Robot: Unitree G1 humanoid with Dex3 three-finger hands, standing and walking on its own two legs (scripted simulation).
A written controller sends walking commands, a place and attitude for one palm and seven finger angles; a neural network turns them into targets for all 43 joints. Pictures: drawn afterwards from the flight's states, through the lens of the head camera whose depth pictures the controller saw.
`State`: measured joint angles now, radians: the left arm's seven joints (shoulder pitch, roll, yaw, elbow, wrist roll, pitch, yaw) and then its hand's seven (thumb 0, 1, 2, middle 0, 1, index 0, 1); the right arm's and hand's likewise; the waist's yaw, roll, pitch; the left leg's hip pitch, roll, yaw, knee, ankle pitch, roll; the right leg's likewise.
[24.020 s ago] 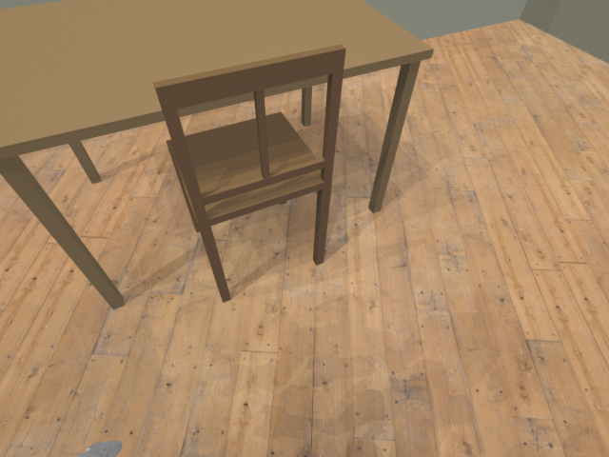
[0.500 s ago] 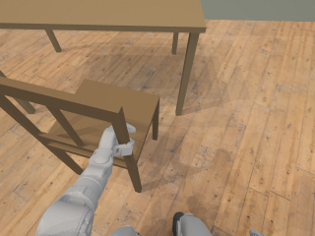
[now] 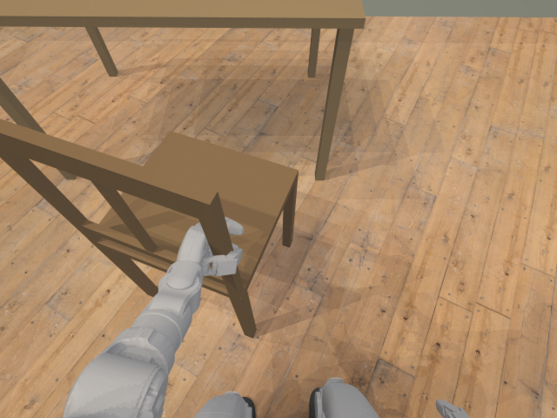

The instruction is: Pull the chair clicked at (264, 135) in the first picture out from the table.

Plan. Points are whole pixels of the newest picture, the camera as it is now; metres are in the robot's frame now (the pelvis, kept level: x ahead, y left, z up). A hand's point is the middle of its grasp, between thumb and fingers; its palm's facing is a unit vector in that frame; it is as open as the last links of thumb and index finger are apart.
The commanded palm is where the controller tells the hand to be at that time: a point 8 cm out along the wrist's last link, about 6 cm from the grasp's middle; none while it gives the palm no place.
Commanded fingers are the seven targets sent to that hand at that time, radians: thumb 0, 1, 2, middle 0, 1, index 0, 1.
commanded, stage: stop walking, hand still on the chair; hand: left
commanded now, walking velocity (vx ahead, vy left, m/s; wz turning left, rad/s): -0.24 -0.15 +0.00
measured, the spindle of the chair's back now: (129, 218) +0.44 +0.29 -0.08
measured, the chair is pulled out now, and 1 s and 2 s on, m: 0.47 0.57 0.57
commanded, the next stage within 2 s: open the thumb and straighten the fingers in 1.16 s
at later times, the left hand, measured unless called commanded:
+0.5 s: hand (239, 316) +0.26 +0.07 -0.06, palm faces -0.14 -0.98 -0.12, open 6.1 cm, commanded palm +0.25 +0.12 -0.05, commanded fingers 0.00 0.90 0.90 -0.50 -1.45 -0.50 -1.45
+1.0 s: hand (238, 318) +0.26 +0.07 -0.06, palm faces -0.12 -0.99 -0.11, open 6.2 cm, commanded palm +0.25 +0.12 -0.05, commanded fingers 0.00 0.90 0.90 -0.50 -1.45 -0.50 -1.45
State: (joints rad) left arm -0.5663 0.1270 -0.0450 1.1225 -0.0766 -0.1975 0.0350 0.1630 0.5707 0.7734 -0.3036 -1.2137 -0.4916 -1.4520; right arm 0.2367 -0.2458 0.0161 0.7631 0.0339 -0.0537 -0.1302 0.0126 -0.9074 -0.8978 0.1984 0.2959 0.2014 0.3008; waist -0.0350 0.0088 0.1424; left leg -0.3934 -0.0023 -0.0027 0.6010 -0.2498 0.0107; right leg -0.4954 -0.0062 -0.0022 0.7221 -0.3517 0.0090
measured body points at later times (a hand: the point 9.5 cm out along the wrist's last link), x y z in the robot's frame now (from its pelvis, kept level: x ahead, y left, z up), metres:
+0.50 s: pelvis -0.02 -0.01 +0.01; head +0.00 -0.02 +0.45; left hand +0.26 +0.13 -0.05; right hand +0.08 -0.25 -0.12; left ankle +0.04 +0.12 -0.73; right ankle +0.02 -0.13 -0.73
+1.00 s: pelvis +0.03 -0.01 +0.01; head +0.05 -0.02 +0.46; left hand +0.26 +0.13 -0.05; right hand +0.19 -0.25 -0.09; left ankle +0.04 +0.12 -0.73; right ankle +0.02 -0.13 -0.73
